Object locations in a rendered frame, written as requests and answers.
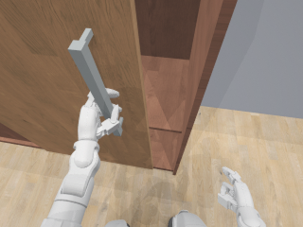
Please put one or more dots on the robot left hand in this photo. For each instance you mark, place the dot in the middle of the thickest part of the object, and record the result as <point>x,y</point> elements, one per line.
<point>89,119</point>

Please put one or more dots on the wardrobe door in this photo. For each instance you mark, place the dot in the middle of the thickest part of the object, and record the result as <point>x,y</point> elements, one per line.
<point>9,133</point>
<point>42,90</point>

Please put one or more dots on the handle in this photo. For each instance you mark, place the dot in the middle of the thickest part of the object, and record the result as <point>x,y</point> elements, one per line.
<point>81,55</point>

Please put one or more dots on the right robot shin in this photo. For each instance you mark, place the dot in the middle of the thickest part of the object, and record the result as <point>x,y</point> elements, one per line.
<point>183,211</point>

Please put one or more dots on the right robot forearm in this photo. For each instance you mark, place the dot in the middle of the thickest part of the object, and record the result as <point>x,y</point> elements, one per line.
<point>247,216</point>

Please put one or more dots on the robot right thigh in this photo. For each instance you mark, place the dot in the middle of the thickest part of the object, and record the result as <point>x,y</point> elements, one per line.
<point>186,219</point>

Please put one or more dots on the robot right hand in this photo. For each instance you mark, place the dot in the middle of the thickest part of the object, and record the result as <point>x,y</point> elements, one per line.
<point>236,196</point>

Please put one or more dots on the left robot forearm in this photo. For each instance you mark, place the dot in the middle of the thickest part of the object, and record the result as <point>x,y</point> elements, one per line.
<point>77,186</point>

